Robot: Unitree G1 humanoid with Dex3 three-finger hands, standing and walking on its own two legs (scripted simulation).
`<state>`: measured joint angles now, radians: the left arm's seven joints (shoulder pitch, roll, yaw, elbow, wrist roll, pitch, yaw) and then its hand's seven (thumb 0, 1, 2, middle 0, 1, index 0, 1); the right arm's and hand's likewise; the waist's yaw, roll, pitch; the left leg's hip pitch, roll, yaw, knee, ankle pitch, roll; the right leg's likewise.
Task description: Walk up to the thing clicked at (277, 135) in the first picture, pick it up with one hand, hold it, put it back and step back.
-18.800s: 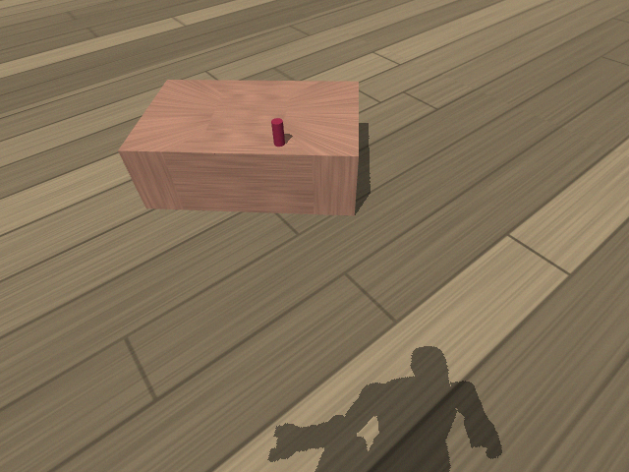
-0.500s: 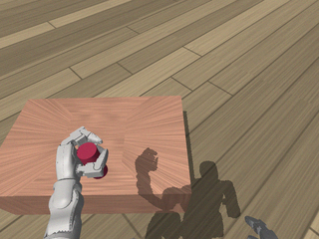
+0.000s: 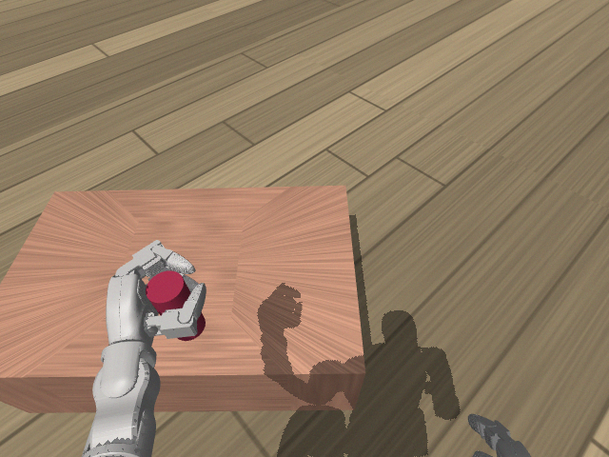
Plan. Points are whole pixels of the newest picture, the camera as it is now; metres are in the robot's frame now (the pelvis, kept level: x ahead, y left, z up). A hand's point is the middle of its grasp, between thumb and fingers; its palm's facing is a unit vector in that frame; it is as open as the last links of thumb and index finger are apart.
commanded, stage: hold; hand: left
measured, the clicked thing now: (178, 307) +0.32 +0.18 +0.03
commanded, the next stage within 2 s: crouch in 0.28 s
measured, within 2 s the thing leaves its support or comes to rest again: neither
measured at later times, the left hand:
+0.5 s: hand (180, 296) +0.33 +0.17 +0.05, palm faces +0.13 -0.99 -0.01, open 6.3 cm
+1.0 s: hand (200, 307) +0.39 +0.19 -0.10, palm faces +0.13 -0.99 -0.01, open 6.2 cm
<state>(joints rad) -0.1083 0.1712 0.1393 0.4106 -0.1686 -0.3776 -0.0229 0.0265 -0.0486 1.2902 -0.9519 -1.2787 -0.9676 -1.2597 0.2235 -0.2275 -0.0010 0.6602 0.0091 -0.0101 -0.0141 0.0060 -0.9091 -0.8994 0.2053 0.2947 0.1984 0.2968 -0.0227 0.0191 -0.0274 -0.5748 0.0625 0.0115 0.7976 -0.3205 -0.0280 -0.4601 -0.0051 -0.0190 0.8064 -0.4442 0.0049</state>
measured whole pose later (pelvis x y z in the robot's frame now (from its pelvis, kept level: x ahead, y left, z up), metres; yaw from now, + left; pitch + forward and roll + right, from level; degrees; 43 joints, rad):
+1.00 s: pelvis -0.02 +0.01 -0.11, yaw -2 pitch +25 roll -3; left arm -0.47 0.28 0.30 0.86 -0.15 -0.67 -0.10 0.03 -0.04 1.29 -0.96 -1.27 -0.98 -1.25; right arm 0.20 -0.25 -0.02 0.69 -0.05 -0.01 0.04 0.00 -0.89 -0.90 0.20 0.29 0.20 0.30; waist -0.08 0.00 -0.15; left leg -1.31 0.09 -0.03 1.38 -0.50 -0.02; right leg -1.18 0.02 -0.03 1.39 -0.64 0.01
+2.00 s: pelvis -0.06 +0.00 -0.24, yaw -7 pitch +34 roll -5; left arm -0.74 0.46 0.50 1.02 -0.11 -0.59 -0.17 0.03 -0.04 1.29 -0.97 -1.26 -0.98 -1.24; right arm 0.15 -0.25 0.04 0.68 -0.08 0.03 0.05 0.00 -0.91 -0.90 0.21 0.29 0.20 0.30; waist -0.11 -0.01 -0.17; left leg -1.89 0.12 -0.10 1.85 -0.57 -0.03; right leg -1.74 0.06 -0.05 1.86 -0.73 0.00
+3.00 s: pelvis -0.08 +0.00 -0.33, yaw -8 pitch +33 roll -5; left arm -0.80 0.54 0.57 1.02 -0.11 -0.55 -0.19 0.04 -0.04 1.26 -0.98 -1.24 -0.99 -1.23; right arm 0.12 -0.26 0.07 0.70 -0.09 0.06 0.03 0.00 -0.90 -0.89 0.21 0.29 0.20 0.30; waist -0.12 -0.02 -0.11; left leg -2.12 0.12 -0.15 2.12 -0.59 -0.05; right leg -1.97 0.08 -0.08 2.15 -0.76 0.00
